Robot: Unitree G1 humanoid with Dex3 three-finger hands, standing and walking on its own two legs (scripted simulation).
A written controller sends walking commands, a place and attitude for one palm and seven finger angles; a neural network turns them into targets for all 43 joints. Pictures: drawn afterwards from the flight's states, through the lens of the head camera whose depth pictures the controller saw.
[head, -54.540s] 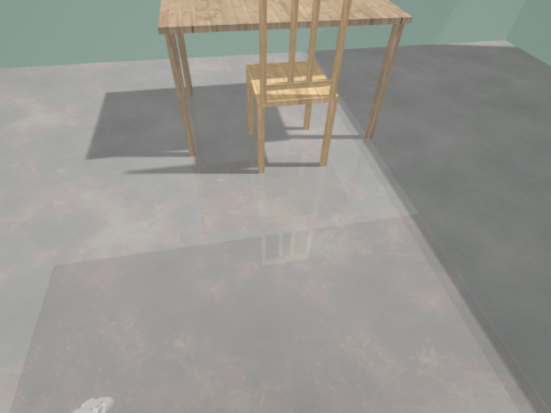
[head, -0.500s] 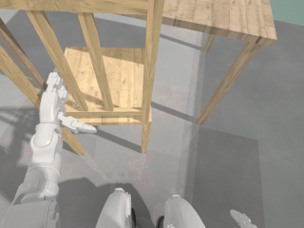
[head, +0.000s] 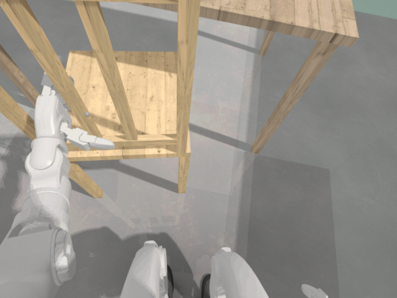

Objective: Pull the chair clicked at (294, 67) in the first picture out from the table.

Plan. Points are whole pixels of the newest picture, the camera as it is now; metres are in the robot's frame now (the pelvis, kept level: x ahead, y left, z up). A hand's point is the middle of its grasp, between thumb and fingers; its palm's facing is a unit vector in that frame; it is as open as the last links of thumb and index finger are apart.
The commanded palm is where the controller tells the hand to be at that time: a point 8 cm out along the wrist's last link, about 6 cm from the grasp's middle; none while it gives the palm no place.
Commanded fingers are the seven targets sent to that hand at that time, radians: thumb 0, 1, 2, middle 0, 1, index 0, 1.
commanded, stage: push the fingers through the gap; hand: left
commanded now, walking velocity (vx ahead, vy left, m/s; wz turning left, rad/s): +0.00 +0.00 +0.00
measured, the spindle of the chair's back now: (68, 92) +0.49 +0.24 +0.06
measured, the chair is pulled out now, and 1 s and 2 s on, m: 0.12 0.12 0.13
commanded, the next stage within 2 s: hook a spindle and tug to test in 0.44 s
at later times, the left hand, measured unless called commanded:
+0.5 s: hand (86, 110) +0.47 +0.22 +0.03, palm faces +0.08 -1.00 -0.04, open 16.9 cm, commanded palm +0.45 +0.25 +0.03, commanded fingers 0.00 -0.50 0.30 -0.06 -0.08 -0.06 -0.08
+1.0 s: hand (86, 111) +0.47 +0.22 +0.03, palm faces +0.08 -1.00 -0.04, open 14.0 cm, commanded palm +0.44 +0.24 +0.03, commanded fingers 0.00 0.00 0.52 -0.48 -1.40 -0.48 -1.40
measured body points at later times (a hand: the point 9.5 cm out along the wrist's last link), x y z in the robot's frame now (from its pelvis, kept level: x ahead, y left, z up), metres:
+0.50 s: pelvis +0.00 +0.00 +0.00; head +0.15 +0.03 +0.43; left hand +0.46 +0.27 +0.03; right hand +0.05 -0.27 -0.11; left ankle +0.06 +0.08 -0.61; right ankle +0.01 -0.10 -0.61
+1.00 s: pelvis +0.01 +0.01 +0.01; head +0.15 +0.04 +0.43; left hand +0.46 +0.27 +0.04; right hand +0.07 -0.26 -0.11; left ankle +0.06 +0.08 -0.61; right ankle +0.01 -0.10 -0.61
